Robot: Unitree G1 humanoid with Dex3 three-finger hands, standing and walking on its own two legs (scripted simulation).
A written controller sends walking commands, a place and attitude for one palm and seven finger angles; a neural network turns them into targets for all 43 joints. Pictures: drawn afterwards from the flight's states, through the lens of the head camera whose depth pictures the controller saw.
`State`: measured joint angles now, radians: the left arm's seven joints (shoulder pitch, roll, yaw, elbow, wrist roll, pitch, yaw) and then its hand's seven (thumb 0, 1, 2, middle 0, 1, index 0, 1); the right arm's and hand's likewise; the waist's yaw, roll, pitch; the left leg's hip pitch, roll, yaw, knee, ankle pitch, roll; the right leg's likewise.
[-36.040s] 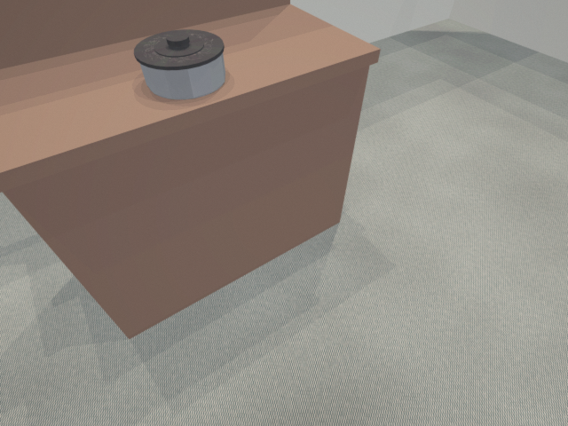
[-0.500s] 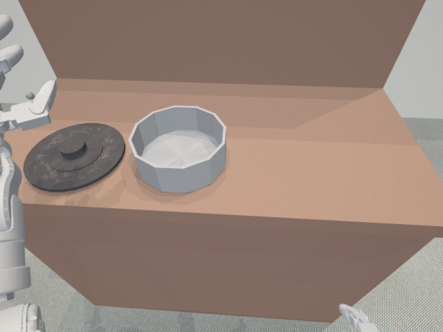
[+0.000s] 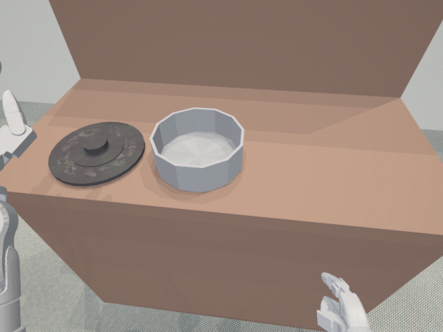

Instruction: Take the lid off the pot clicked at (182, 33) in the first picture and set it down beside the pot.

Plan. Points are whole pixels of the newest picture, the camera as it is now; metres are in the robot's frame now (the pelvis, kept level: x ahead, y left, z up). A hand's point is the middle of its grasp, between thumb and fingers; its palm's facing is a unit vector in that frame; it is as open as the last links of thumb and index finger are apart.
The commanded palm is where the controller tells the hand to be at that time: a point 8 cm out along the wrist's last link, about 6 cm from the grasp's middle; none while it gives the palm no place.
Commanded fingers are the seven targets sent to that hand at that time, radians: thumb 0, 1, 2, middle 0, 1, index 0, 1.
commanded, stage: draw the hand back to the body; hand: left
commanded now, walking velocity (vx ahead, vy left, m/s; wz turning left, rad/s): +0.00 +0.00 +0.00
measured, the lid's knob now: (95, 143) +0.45 +0.35 +0.08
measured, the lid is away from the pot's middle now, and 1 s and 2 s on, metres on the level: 0.24 0.24 0.24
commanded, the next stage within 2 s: step back with the hand held close in 0.70 s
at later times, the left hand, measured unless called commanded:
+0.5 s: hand out of the picture +0.16 +0.26 +0.27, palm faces +0.49 -0.82 -0.29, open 7.4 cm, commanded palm +0.10 +0.30 +0.26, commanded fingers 0.00 0.90 0.90 -0.20 -0.30 -0.20 -0.30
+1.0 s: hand out of the picture +0.15 +0.25 +0.26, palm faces +0.45 -0.81 -0.37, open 7.4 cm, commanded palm +0.09 +0.31 +0.26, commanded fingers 0.00 0.90 0.90 -0.20 -0.30 -0.20 -0.30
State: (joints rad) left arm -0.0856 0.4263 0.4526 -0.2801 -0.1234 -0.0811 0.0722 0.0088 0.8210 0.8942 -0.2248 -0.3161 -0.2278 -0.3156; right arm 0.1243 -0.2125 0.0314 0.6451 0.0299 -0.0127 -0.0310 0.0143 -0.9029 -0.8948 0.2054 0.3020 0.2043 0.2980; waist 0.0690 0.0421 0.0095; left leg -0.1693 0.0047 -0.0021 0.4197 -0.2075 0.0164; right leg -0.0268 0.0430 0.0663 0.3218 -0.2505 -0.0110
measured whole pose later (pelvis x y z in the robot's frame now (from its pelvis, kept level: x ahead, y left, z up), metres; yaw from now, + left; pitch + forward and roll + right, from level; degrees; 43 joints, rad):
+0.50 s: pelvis -0.03 +0.02 +0.00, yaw +0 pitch -6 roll -2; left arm 0.24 0.41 0.45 -0.58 -0.14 -0.15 0.06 0.01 0.88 0.89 -0.21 -0.30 -0.21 -0.30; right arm 0.14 -0.20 0.03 0.68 0.01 -0.06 -0.03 0.02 -0.90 -0.89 0.21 0.30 0.20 0.30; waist 0.07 0.04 0.04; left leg -0.14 -0.01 0.00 0.39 -0.15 0.04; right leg 0.01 0.03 0.06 0.28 -0.19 0.01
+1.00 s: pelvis -0.04 +0.03 +0.00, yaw -1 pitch -2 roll -3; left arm 0.36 0.42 0.45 -0.67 -0.08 -0.22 0.10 0.01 0.88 0.89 -0.21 -0.30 -0.21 -0.30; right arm 0.13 -0.22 0.01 0.61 0.02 0.00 -0.04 0.01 -0.90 -0.89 0.21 0.30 0.21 0.30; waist 0.03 0.06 0.01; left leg -0.27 0.01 0.01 0.49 -0.18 0.04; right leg -0.10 0.05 0.07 0.32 -0.19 0.02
